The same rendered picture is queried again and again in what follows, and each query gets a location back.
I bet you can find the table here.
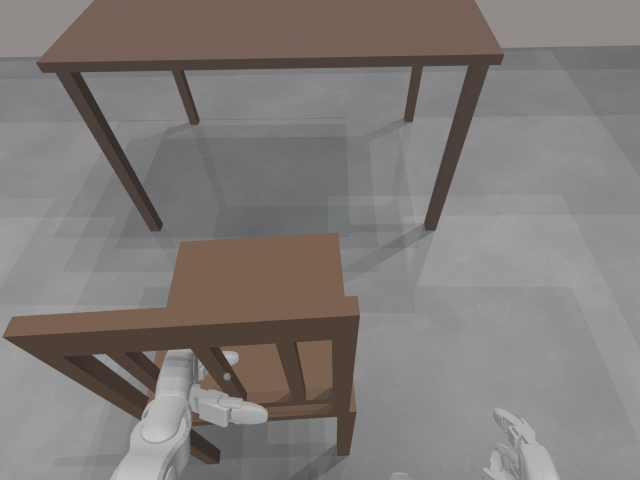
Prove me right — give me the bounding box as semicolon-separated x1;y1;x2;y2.
36;0;504;231

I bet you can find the robot left hand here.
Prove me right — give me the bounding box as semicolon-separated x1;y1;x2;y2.
154;349;268;427

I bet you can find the chair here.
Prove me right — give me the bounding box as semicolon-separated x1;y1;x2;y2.
2;233;360;464

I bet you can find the robot right hand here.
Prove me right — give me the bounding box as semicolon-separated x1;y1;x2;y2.
483;408;560;480

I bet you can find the robot left forearm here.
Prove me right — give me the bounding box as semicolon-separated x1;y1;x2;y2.
110;396;193;480

